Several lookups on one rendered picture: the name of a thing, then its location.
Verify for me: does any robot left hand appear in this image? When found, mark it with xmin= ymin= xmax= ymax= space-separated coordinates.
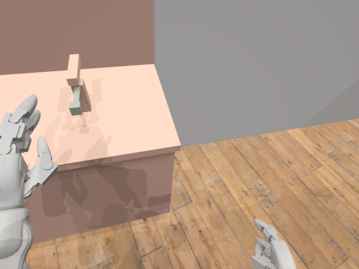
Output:
xmin=0 ymin=94 xmax=58 ymax=210

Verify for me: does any tap lever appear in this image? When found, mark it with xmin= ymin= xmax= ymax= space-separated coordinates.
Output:
xmin=69 ymin=87 xmax=82 ymax=115

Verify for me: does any counter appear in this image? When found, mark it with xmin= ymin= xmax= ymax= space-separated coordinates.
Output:
xmin=0 ymin=0 xmax=181 ymax=244

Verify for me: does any left robot forearm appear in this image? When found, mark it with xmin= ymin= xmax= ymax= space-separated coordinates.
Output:
xmin=0 ymin=208 xmax=34 ymax=269

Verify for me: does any robot right hand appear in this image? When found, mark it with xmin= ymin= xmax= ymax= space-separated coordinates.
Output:
xmin=252 ymin=219 xmax=297 ymax=269

